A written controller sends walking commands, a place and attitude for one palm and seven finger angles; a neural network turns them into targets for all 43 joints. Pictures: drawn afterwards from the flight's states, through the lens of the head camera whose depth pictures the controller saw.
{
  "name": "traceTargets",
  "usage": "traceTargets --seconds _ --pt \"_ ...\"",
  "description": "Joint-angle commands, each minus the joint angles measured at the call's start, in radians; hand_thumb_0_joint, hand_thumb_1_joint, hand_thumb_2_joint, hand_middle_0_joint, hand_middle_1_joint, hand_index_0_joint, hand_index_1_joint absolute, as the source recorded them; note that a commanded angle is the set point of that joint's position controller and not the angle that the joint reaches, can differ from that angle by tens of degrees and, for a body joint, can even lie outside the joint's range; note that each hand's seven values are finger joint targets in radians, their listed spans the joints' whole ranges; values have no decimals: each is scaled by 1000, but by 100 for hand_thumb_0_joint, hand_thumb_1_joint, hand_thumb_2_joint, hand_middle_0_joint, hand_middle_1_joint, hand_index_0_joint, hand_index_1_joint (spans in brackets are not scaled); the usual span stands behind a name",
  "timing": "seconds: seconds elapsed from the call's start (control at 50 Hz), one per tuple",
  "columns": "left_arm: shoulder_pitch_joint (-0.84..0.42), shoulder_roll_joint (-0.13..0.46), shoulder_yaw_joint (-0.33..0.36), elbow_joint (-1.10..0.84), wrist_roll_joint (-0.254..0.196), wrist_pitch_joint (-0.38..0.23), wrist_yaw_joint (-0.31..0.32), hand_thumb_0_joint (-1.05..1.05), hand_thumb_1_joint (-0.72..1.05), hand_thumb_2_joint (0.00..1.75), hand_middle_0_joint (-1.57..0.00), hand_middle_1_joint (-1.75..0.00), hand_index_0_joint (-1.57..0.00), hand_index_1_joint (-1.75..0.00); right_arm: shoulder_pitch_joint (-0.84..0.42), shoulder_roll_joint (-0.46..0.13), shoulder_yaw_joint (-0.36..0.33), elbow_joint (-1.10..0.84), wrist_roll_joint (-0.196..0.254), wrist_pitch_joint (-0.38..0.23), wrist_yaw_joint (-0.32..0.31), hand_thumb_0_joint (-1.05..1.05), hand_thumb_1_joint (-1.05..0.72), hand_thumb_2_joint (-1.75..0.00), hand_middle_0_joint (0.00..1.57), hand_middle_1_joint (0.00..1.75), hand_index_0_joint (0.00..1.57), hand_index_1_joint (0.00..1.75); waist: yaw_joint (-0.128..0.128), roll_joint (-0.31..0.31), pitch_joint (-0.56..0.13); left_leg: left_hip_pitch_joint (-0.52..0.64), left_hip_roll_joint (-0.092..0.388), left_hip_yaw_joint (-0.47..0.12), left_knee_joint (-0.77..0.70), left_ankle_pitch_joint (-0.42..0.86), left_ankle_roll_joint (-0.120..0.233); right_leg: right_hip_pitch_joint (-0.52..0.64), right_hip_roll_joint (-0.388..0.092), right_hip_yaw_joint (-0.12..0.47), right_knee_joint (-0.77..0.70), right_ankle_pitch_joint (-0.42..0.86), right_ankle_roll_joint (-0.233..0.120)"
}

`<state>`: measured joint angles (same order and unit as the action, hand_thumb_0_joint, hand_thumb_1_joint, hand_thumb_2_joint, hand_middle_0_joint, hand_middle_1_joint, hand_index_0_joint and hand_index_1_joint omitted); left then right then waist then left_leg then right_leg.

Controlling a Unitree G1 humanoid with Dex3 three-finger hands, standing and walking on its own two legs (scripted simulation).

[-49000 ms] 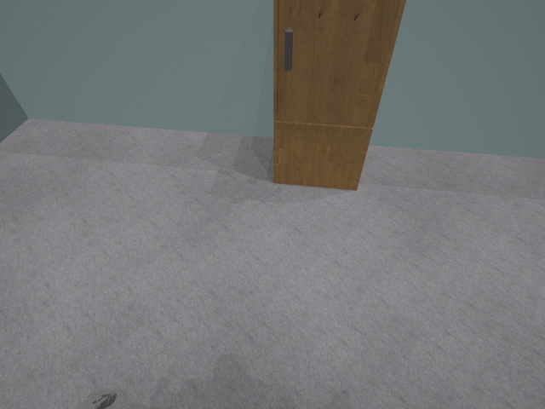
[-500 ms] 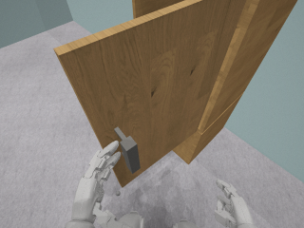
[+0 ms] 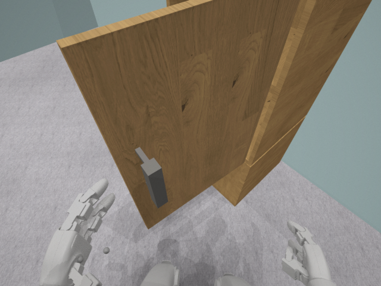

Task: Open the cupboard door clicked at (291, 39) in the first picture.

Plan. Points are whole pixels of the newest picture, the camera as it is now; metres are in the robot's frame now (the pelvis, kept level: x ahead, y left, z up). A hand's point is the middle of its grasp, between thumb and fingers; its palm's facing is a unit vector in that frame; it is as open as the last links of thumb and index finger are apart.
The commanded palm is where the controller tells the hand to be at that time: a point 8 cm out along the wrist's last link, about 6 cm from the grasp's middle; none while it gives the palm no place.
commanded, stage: draw the hand back to the body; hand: left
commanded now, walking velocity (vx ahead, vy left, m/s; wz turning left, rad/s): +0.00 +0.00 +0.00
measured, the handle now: (150, 177) +0.31 +0.11 +0.07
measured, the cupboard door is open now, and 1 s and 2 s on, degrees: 84 84 84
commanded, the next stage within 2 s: step back with the hand held close in 1.56 s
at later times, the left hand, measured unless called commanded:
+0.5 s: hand (46, 230) +0.18 +0.22 +0.14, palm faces -0.02 -1.00 -0.06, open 16.1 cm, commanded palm +0.15 +0.28 +0.16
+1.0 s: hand out of the picture +0.23 +0.29 +0.22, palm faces +0.32 -0.86 -0.40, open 11.2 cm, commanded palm +0.18 +0.34 +0.24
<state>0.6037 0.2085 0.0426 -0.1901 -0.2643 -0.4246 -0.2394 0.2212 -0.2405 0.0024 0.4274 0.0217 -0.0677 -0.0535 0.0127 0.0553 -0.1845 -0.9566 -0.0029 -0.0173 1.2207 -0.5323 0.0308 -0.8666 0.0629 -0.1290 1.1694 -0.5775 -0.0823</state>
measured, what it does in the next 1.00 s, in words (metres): rises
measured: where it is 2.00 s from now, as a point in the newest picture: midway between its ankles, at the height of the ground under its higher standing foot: outside the picture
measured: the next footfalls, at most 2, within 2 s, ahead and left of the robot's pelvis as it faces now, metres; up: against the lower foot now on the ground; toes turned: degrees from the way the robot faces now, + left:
none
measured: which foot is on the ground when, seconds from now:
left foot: down 0.00-1.00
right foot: down 0.00-1.00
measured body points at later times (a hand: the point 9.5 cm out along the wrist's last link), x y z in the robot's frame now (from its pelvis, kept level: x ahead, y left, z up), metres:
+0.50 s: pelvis +0.02 +0.04 +0.04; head +0.02 +0.04 +0.49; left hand +0.18 +0.27 +0.15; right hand +0.21 -0.19 -0.01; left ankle +0.03 +0.10 -0.64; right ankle +0.00 -0.07 -0.64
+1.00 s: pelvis +0.04 +0.06 +0.09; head +0.02 +0.04 +0.54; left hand +0.20 +0.33 +0.24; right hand +0.22 -0.16 +0.02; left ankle +0.03 +0.10 -0.64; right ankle +0.00 -0.07 -0.64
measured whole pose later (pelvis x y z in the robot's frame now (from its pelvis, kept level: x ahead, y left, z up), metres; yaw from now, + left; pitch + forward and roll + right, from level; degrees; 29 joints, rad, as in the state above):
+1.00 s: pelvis +0.04 +0.06 +0.09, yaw -1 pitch +0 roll -2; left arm 0.58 0.35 0.22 -0.49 -0.06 0.00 0.13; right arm 0.26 -0.23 0.06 0.53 0.02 -0.08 -0.07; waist 0.05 0.07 -0.06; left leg -0.26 -0.07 0.06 0.58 -0.32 0.10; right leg -0.19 0.02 -0.02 0.51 -0.33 0.01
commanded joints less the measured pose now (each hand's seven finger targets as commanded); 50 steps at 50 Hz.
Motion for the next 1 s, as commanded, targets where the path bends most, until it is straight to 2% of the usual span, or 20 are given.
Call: traceTargets --seconds 0.0,0.04,0.08,0.18,0.22,0.3,0.38,0.46,0.48,0.5,0.52,0.54,0.58,0.66,0.7,0.72,0.82,0.9,0.92,0.98 --pt "-9 153 130 -270 -25 -55 17 0 -50 30 -15 -30 -15 -30 -58 -89 -43 -174 8 -52 -12 0 -90 -90 20 30 20 30 -1 -47 -179 97 -9 -33 -127 165 -2 189 -66 247 -279 209 86" --pt "22 163 142 -321 -24 -35 35 0 -50 30 -15 -30 -15 -30 -59 -84 -41 -189 16 -45 -13 0 -90 -90 20 30 20 30 16 -4 -196 156 -13 -29 -172 189 -1 227 -60 232 -293 224 80" --pt "37 170 160 -325 -26 -2 47 0 -50 30 -15 -30 -15 -30 -58 -83 -41 -190 24 -35 -18 0 -90 -90 20 30 20 30 11 -15 -183 187 -12 -33 -198 196 2 239 -50 219 -314 235 86" --pt "58 130 142 -251 -48 65 29 0 -50 30 -15 -30 -15 -30 -62 -94 -30 -183 33 -33 -27 0 -90 -90 20 30 20 30 -18 -78 -53 213 -6 -48 -255 168 3 220 -45 190 -379 197 94" --pt "43 132 135 -259 -53 78 10 0 -50 30 -15 -30 -15 -30 -54 -100 -27 -184 33 -42 -28 0 -90 -90 20 30 20 30 -23 -64 -39 239 -4 -48 -281 170 3 222 -44 170 -389 196 87" --pt "39 170 163 -327 -63 81 -5 0 -50 30 -15 -30 -15 -30 -45 -104 -25 -189 35 -70 -28 0 -90 -90 20 30 20 30 -7 -32 -67 324 0 -58 -335 228 4 252 -24 122 -381 251 67" --pt "33 201 202 -400 -67 80 8 0 -47 32 -15 -30 -15 -30 -40 -101 -22 -178 37 -95 -20 0 -90 -90 20 30 20 30 8 44 -91 411 5 -73 -384 287 -8 275 -9 80 -370 296 50" --pt "33 184 202 -402 -69 119 12 0 -32 37 -16 -30 -16 -30 -45 -106 -18 -169 43 -106 -13 0 -90 -90 20 30 20 30 5 56 -42 459 18 -102 -436 287 -29 264 -2 50 -383 283 49" --pt "78 327 245 -448 89 197 161 0 -29 39 -16 -30 -16 -30 -43 -101 -27 -178 27 -75 -42 0 -90 -90 20 30 20 30 70 46 -71 470 42 -108 -504 260 -20 320 -33 119 -442 266 31" --pt "89 208 153 -498 110 241 222 0 -26 40 -16 -30 -16 -30 -52 -85 -9 -197 24 -62 -51 0 -90 -90 20 30 20 30 33 63 -4 480 40 -105 -530 236 -22 311 -39 113 -464 260 37" --pt "100 164 115 -487 122 272 253 0 -22 42 -16 -30 -16 -30 -39 -83 -9 -191 25 -54 -52 0 -90 -90 20 30 20 30 21 64 26 484 49 -117 -545 229 -26 311 -42 105 -469 257 40" --pt "111 152 106 -489 142 299 280 0 -18 43 -16 -30 -16 -30 -32 -83 -7 -183 23 -42 -49 0 -90 -90 20 30 20 30 21 98 46 496 55 -124 -561 233 -27 328 -44 102 -475 256 40" --pt "86 189 129 -500 173 327 326 0 -12 47 -16 -30 -16 -30 -33 -91 -3 -173 19 -30 -48 0 -90 -90 20 30 20 30 22 54 43 534 70 -148 -598 267 -36 366 -40 95 -497 273 41" --pt "8 230 168 -506 200 351 374 0 2 52 -17 -30 -17 -30 -42 -99 4 -159 9 -27 -58 0 -90 -90 20 30 20 30 16 -19 54 598 75 -151 -663 240 -36 435 -47 100 -553 285 48" --pt "-25 250 192 -510 205 358 388 0 9 55 -17 -30 -17 -30 -53 -102 8 -146 7 -33 -60 0 -90 -90 20 30 20 30 21 -1 59 633 78 -159 -696 252 -42 469 -51 106 -574 298 48" --pt "-46 245 188 -521 210 357 391 0 13 57 -17 -30 -17 -30 -52 -102 10 -137 8 -38 -59 0 -90 -90 20 30 20 30 20 36 64 659 83 -167 -710 278 -49 475 -52 108 -581 308 50" --pt "-46 253 219 -543 214 356 392 0 31 64 -18 -30 -18 -30 -58 -108 10 -92 0 -65 -39 0 -90 -90 20 30 20 30 32 88 47 778 106 -186 -753 520 -84 548 -56 109 -622 384 56" --pt "-24 266 268 -492 206 357 387 0 44 70 -18 -30 -18 -30 -73 -112 3 -65 -4 -67 -23 0 -90 -90 20 30 20 30 40 33 78 794 106 -159 -788 588 -91 614 -53 105 -670 418 54" --pt "-33 272 286 -482 203 358 386 0 48 72 -19 -30 -19 -30 -80 -112 1 -62 -3 -63 -21 0 -90 -90 20 30 20 30 41 -6 95 786 103 -148 -795 581 -88 627 -51 103 -683 425 55" --pt "-53 308 349 -466 199 350 385 0 58 76 -19 -30 -19 -30 -92 -115 -6 -47 -3 -59 -18 0 -90 -90 20 30 20 30 51 -15 85 793 88 -107 -799 615 -76 686 -50 108 -717 463 50"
